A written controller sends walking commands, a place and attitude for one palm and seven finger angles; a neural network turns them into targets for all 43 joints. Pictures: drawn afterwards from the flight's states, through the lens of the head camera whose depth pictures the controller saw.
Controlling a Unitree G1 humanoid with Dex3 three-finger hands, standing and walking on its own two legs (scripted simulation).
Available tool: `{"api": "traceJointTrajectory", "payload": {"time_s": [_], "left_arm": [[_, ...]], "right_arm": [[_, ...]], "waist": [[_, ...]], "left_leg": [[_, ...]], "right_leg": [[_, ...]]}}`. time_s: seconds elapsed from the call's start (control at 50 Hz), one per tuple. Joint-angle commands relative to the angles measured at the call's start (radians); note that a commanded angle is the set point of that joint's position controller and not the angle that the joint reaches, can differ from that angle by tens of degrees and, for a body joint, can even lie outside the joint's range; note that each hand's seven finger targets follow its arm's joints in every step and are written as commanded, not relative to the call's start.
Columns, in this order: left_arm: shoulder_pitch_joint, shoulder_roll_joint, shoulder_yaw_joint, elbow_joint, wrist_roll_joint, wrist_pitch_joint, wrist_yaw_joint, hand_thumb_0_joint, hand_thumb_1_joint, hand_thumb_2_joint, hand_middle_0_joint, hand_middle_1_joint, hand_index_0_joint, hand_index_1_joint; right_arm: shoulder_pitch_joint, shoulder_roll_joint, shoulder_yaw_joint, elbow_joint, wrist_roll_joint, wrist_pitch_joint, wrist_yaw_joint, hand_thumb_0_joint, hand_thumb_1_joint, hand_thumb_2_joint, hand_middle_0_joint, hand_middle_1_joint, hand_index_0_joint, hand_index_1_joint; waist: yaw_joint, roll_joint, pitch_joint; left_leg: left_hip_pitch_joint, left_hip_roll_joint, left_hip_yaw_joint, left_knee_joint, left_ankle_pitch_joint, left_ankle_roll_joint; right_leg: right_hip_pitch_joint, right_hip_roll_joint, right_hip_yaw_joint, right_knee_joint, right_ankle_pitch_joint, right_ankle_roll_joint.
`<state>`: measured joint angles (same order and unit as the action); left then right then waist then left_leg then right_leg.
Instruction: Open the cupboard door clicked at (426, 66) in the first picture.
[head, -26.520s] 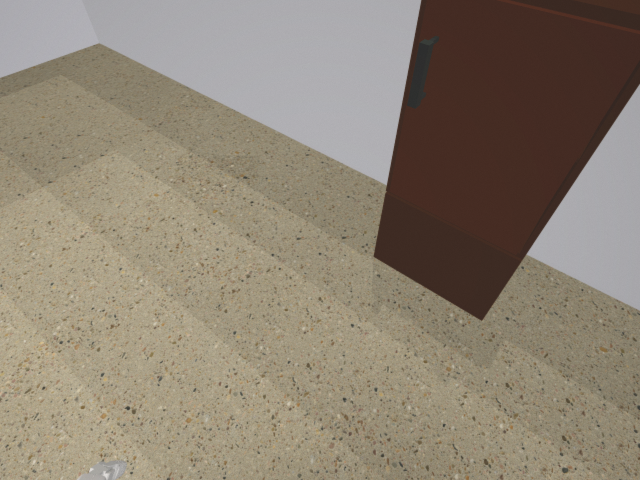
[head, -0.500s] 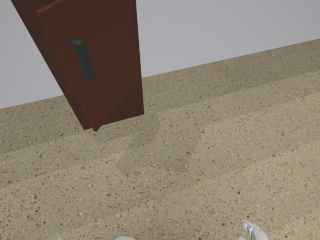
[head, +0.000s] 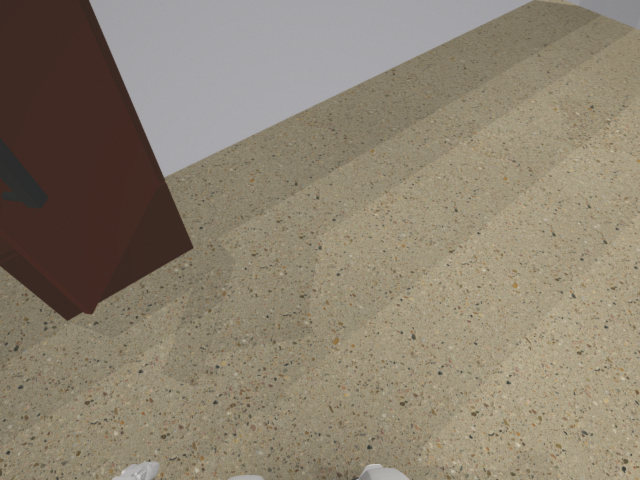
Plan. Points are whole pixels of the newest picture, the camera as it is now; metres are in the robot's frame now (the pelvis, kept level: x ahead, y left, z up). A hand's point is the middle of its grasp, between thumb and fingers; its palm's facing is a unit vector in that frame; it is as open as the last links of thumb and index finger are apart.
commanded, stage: walk to a spot facing it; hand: left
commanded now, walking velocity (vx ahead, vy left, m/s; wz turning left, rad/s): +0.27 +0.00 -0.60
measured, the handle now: out of the picture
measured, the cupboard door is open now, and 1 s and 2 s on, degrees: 43 43 43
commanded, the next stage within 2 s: turn to face it in 1.68 s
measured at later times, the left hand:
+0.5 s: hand (234, 445) +0.18 +0.13 -0.15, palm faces -0.27 -0.94 -0.21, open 7.4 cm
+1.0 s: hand (349, 306) +0.40 -0.04 -0.15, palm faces -0.44 -0.88 -0.19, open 7.4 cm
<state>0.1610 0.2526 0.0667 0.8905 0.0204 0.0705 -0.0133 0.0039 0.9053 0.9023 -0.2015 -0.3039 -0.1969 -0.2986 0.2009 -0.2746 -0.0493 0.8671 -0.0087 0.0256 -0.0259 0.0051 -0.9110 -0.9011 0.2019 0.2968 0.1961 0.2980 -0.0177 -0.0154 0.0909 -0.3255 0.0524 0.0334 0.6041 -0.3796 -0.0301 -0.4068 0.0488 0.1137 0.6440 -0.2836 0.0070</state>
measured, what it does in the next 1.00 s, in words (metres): walks ahead, turning right: right foot, then left foot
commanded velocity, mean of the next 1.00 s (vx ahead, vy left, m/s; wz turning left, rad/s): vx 0.35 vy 0.00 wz -0.38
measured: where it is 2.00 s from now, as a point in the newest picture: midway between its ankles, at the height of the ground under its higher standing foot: (449, 331)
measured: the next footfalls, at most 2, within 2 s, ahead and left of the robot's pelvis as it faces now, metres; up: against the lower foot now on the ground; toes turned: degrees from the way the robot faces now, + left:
right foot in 0.26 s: +0.06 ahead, -0.16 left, +0.00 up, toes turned -15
left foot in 0.54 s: +0.24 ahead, +0.05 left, +0.00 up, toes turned -14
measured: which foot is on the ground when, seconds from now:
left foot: down 0.00-0.24, up 0.26-0.52, down 0.54-0.80, up 0.82-1.00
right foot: down 0.00-0.00, up 0.02-0.24, down 0.26-0.52, up 0.54-0.80, down 0.82-1.00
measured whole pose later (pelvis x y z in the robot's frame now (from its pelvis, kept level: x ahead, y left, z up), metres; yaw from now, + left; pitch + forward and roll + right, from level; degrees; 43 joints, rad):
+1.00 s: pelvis +0.25 -0.17 +0.01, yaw -27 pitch +1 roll +0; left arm 0.18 0.19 0.07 1.00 0.02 -0.04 -0.02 0.00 0.91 0.90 -0.20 -0.30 -0.20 -0.30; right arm 0.26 -0.21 -0.06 1.02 -0.03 -0.01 0.01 0.01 -0.91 -0.90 0.20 0.30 0.19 0.30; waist -0.03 -0.02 0.06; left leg -0.44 0.12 0.09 0.85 -0.39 -0.04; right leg -0.24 -0.02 -0.06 0.50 -0.29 -0.02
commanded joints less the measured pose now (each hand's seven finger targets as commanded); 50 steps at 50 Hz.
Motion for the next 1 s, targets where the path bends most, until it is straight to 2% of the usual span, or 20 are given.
{"api": "traceJointTrajectory", "payload": {"time_s": [0.0,0.08,0.18,0.2,0.22,0.24,0.26,0.34,0.46,0.48,0.5,0.52,0.54,0.64,0.74,0.76,0.78,0.8,0.86,0.98], "left_arm": [[-0.109,0.124,0.042,-0.153,0.000,-0.031,-0.024,0.000,0.900,0.900,-0.200,-0.300,-0.200,-0.300],[-0.107,0.069,0.035,-0.112,0.004,-0.031,-0.059,0.000,0.900,0.900,-0.200,-0.300,-0.200,-0.300],[-0.063,0.054,0.023,-0.075,0.001,-0.059,-0.061,0.000,0.900,0.900,-0.200,-0.300,-0.200,-0.300],[0.032,0.089,0.038,-0.041,0.003,-0.064,-0.053,0.000,0.900,0.900,-0.200,-0.300,-0.200,-0.300],[0.151,0.207,0.066,-0.005,0.011,-0.077,-0.037,0.000,0.900,0.900,-0.200,-0.300,-0.200,-0.300],[0.246,0.290,0.085,0.024,-0.004,-0.074,-0.018,0.000,0.900,0.900,-0.200,-0.300,-0.200,-0.300],[0.237,0.276,0.083,0.023,-0.006,-0.077,-0.003,0.000,0.900,0.900,-0.200,-0.300,-0.200,-0.300],[0.054,0.168,0.053,-0.014,0.005,-0.100,0.006,0.000,0.900,0.900,-0.200,-0.300,-0.200,-0.300],[0.014,0.150,0.055,0.008,0.003,-0.102,-0.010,0.000,0.900,0.900,-0.200,-0.300,-0.200,-0.300],[-0.001,0.103,0.045,-0.009,0.002,-0.099,-0.015,0.000,0.900,0.900,-0.200,-0.300,-0.200,-0.300],[-0.002,0.030,0.027,-0.035,-0.007,-0.096,-0.023,0.000,0.900,0.900,-0.200,-0.300,-0.200,-0.300],[-0.075,0.042,0.028,-0.083,-0.005,-0.105,-0.028,0.000,0.900,0.900,-0.200,-0.300,-0.200,-0.300],[-0.103,0.043,0.031,-0.090,0.006,-0.115,-0.034,0.000,0.900,0.900,-0.200,-0.300,-0.200,-0.300],[-0.086,-0.010,0.016,-0.045,0.009,-0.088,-0.063,0.000,0.900,0.900,-0.200,-0.300,-0.200,-0.300],[0.022,0.020,0.023,0.010,0.009,-0.094,-0.055,0.000,0.900,0.900,-0.200,-0.300,-0.200,-0.300],[0.124,0.068,0.037,0.041,0.011,-0.100,-0.044,0.000,0.900,0.900,-0.200,-0.300,-0.200,-0.300],[0.258,0.181,0.065,0.078,0.018,-0.109,-0.028,0.000,0.900,0.900,-0.200,-0.300,-0.200,-0.300],[0.337,0.253,0.082,0.098,0.000,-0.106,-0.013,0.000,0.900,0.900,-0.200,-0.300,-0.200,-0.300],[0.130,0.134,0.050,0.060,0.001,-0.106,0.018,0.000,0.900,0.900,-0.200,-0.300,-0.200,-0.300],[0.073,0.116,0.041,0.093,0.000,-0.131,0.002,0.000,0.900,0.900,-0.200,-0.300,-0.200,-0.300]], "right_arm": [[0.142,-0.251,-0.047,-0.042,-0.037,-0.043,-0.016,0.000,-0.900,-0.900,0.200,0.300,0.200,0.300],[0.065,-0.168,-0.031,-0.034,-0.040,-0.053,-0.009,0.000,-0.900,-0.900,0.200,0.300,0.200,0.300],[0.144,-0.186,-0.039,0.010,-0.032,-0.053,0.004,0.000,-0.900,-0.900,0.200,0.300,0.200,0.300],[0.118,-0.162,-0.037,0.001,-0.027,-0.052,0.008,0.000,-0.900,-0.900,0.200,0.300,0.200,0.300],[0.065,-0.091,-0.022,-0.039,-0.009,-0.051,0.017,0.000,-0.900,-0.900,0.200,0.300,0.200,0.300],[-0.084,-0.070,-0.013,-0.109,-0.009,-0.050,0.021,0.000,-0.900,-0.900,0.200,0.300,0.200,0.300],[-0.102,-0.096,-0.018,-0.120,-0.008,-0.053,0.024,0.000,-0.900,-0.900,0.200,0.300,0.200,0.300],[-0.049,-0.058,-0.028,-0.055,-0.015,-0.048,0.036,0.000,-0.900,-0.900,0.200,0.300,0.200,0.300],[0.103,-0.037,-0.028,0.007,-0.014,-0.076,0.030,0.000,-0.900,-0.900,0.200,0.300,0.200,0.300],[0.204,-0.089,-0.038,0.038,-0.018,-0.086,0.016,0.000,-0.900,-0.900,0.200,0.300,0.200,0.300],[0.330,-0.208,-0.064,0.065,-0.042,-0.094,0.005,0.000,-0.900,-0.900,0.200,0.300,0.200,0.300],[0.382,-0.231,-0.062,0.071,-0.044,-0.091,-0.008,0.000,-0.900,-0.900,0.200,0.300,0.200,0.300],[0.336,-0.229,-0.059,0.051,-0.043,-0.091,0.002,0.000,-0.900,-0.900,0.200,0.300,0.200,0.300],[0.167,-0.105,-0.026,0.046,-0.040,-0.106,0.006,0.000,-0.900,-0.900,0.200,0.300,0.200,0.300],[0.143,-0.110,-0.031,0.071,-0.032,-0.080,0.018,0.000,-0.900,-0.900,0.200,0.300,0.200,0.300],[0.121,-0.086,-0.027,0.066,-0.027,-0.076,0.025,0.000,-0.900,-0.900,0.200,0.300,0.200,0.300],[0.083,-0.013,-0.008,0.040,-0.009,-0.077,0.034,0.000,-0.900,-0.900,0.200,0.300,0.200,0.300],[0.001,0.000,-0.005,-0.009,-0.006,-0.079,0.034,0.000,-0.900,-0.900,0.200,0.300,0.200,0.300],[0.006,-0.025,-0.025,0.036,-0.017,-0.080,0.032,0.000,-0.900,-0.900,0.200,0.300,0.200,0.300],[0.091,0.053,-0.008,0.100,-0.022,-0.075,0.050,0.000,-0.900,-0.900,0.200,0.300,0.200,0.300]], "waist": [[-0.042,0.179,-0.081],[-0.001,0.245,-0.050],[-0.007,0.190,-0.124],[0.043,0.108,-0.142],[0.108,-0.196,-0.153],[0.186,-0.327,-0.097],[0.159,-0.183,-0.081],[0.036,-0.159,-0.056],[-0.044,-0.054,-0.085],[-0.088,0.063,-0.113],[-0.140,0.349,-0.143],[-0.148,0.274,-0.122],[-0.125,0.150,-0.070],[-0.016,0.209,-0.050],[0.035,0.109,-0.127],[0.090,0.010,-0.143],[0.163,-0.252,-0.165],[0.207,-0.315,-0.168],[0.075,-0.237,-0.092],[-0.004,-0.067,-0.069]], "left_leg": [[0.085,0.476,-0.533,-0.458,-0.215,0.233],[0.104,0.282,-0.118,-0.377,-0.058,0.124],[0.104,0.267,0.048,-0.198,0.037,0.071],[-0.017,0.216,0.098,-0.058,-0.004,0.035],[-0.311,0.093,0.221,0.239,-0.152,-0.031],[-0.479,0.038,0.106,0.449,-0.319,-0.039],[-0.506,0.075,0.004,0.532,-0.228,-0.028],[-0.271,0.085,-0.004,0.385,-0.010,-0.042],[0.206,-0.005,0.098,-0.094,0.135,-0.032],[0.361,0.069,0.002,-0.176,0.033,-0.002],[0.478,0.351,-0.385,-0.320,-0.180,0.104],[0.446,0.503,-0.578,-0.432,-0.265,0.208],[0.316,0.514,-0.597,-0.441,-0.308,0.249],[0.172,0.284,-0.052,-0.399,0.095,0.125],[0.051,0.223,0.096,-0.221,0.041,0.072],[-0.064,0.166,0.155,-0.063,0.031,0.037],[-0.325,0.049,0.241,0.246,-0.093,-0.009],[-0.450,0.021,0.125,0.497,-0.296,-0.005],[-0.383,0.136,-0.040,0.521,-0.105,-0.003],[-0.002,0.030,0.122,0.003,0.145,-0.022]], "right_leg": [[-0.223,-0.066,-0.036,0.440,-0.254,0.015],[-0.166,-0.103,-0.153,0.318,-0.151,0.025],[0.152,-0.027,-0.273,-0.085,-0.105,-0.006],[0.340,-0.039,-0.225,-0.190,-0.076,-0.031],[0.564,-0.283,0.154,-0.346,-0.200,-0.132],[0.514,-0.458,0.447,-0.448,-0.158,-0.245],[0.482,-0.465,0.466,-0.442,-0.269,-0.292],[0.217,-0.306,0.182,-0.410,-0.059,-0.210],[0.007,-0.183,0.110,-0.275,-0.142,-0.141],[-0.101,-0.119,0.061,-0.119,-0.153,-0.105],[-0.302,0.018,-0.098,0.234,-0.274,-0.040],[-0.383,-0.031,-0.085,0.435,-0.312,-0.032],[-0.398,-0.090,-0.066,0.552,-0.276,-0.042],[-0.215,-0.154,-0.153,0.291,-0.051,-0.008],[0.230,-0.051,-0.275,-0.063,0.040,-0.018],[0.397,-0.072,-0.207,-0.131,-0.022,-0.050],[0.586,-0.307,0.159,-0.273,-0.223,-0.152],[0.596,-0.482,0.460,-0.446,-0.261,-0.259],[0.356,-0.399,0.232,-0.401,-0.109,-0.233],[0.168,-0.258,-0.006,-0.370,0.016,-0.163]]}}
